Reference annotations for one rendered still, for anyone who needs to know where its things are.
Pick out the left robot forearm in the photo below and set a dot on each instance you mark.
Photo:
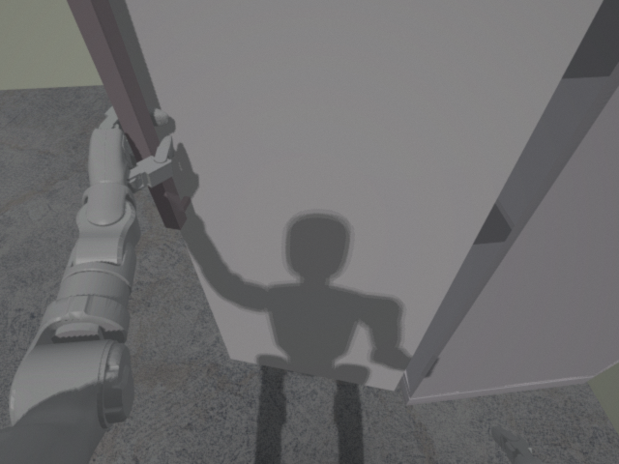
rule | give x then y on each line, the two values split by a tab
94	292

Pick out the right robot hand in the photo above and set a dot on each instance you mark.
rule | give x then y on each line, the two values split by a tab
516	448

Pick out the robot left upper arm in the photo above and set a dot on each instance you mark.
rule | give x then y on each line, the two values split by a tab
67	395

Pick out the left robot hand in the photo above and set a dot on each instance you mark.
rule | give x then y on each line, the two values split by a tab
111	156

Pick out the fridge door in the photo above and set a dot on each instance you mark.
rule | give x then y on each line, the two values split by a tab
342	156

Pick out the handle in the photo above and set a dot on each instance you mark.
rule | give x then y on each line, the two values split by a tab
99	30

